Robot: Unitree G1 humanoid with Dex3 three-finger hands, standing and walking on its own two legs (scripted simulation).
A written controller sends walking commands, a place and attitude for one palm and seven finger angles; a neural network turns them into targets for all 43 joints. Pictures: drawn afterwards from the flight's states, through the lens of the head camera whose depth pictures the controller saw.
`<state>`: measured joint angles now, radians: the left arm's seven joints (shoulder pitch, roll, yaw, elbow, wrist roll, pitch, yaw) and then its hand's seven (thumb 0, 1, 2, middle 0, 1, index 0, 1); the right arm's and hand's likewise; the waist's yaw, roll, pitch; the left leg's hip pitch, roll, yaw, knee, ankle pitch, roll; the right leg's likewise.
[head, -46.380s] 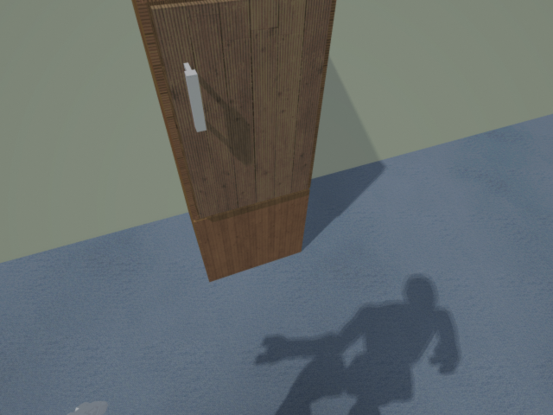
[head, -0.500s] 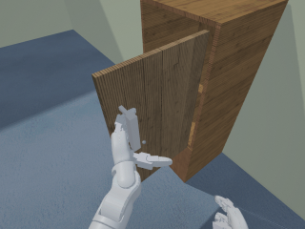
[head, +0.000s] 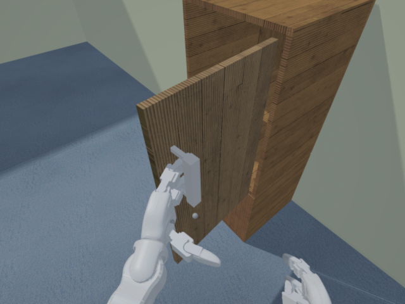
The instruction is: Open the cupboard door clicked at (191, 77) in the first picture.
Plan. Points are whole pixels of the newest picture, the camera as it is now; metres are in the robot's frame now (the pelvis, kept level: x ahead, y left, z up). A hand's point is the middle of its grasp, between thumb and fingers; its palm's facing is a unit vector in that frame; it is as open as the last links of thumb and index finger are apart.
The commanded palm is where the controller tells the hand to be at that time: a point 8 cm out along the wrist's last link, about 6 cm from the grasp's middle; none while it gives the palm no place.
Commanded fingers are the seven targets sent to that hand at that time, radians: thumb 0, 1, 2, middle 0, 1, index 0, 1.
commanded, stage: slide the hand sideways off the handle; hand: left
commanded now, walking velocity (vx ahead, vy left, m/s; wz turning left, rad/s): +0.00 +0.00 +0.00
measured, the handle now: (185, 176) +0.34 +0.06 +0.10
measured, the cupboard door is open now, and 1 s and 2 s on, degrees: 96 96 96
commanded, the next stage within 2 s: draw the hand back to the body in 0.74 s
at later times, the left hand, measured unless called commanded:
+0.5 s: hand (163, 236) +0.21 +0.08 +0.10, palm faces -0.03 -1.00 -0.02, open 16.3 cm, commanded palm +0.18 +0.14 +0.10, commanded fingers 0.00 -0.50 0.30 -0.15 -0.30 -0.15 -0.30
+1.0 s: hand (142, 245) +0.19 +0.11 +0.10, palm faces -0.02 -1.00 -0.05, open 16.3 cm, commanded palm +0.16 +0.18 +0.11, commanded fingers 0.00 -0.50 0.30 -0.15 -0.30 -0.15 -0.30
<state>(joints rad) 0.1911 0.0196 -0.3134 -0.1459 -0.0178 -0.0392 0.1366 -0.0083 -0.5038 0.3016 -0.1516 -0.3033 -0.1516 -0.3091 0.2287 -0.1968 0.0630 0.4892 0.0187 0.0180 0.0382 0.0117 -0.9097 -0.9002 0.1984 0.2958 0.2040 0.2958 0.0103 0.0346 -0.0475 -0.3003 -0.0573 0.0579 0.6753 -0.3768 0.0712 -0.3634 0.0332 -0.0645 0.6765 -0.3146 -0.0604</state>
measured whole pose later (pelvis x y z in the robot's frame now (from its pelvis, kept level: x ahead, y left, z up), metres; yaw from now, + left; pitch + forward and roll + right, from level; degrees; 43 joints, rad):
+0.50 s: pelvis +0.01 -0.02 -0.01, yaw +1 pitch +2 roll +0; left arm 0.49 0.13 -0.15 -0.38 -0.11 -0.07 -0.01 -0.01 -0.50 0.30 -0.16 -0.30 -0.16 -0.30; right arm 0.25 -0.23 0.06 0.45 0.02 -0.07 0.01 0.01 -0.91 -0.90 0.20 0.30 0.20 0.30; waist 0.02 0.05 -0.08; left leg -0.36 -0.04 0.03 0.74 -0.42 0.05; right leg -0.41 0.05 -0.09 0.72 -0.35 -0.08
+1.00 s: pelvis +0.01 -0.02 -0.01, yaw +2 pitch +4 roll -1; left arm 0.58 0.19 -0.03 -0.43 -0.19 -0.13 -0.12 -0.01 -0.50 0.30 -0.15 -0.30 -0.15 -0.30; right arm 0.28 -0.24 0.05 0.48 0.04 -0.18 -0.02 0.01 -0.91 -0.90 0.20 0.30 0.20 0.30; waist 0.02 0.07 -0.11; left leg -0.42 -0.03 0.01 0.80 -0.45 0.04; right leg -0.46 0.06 -0.11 0.75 -0.37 -0.09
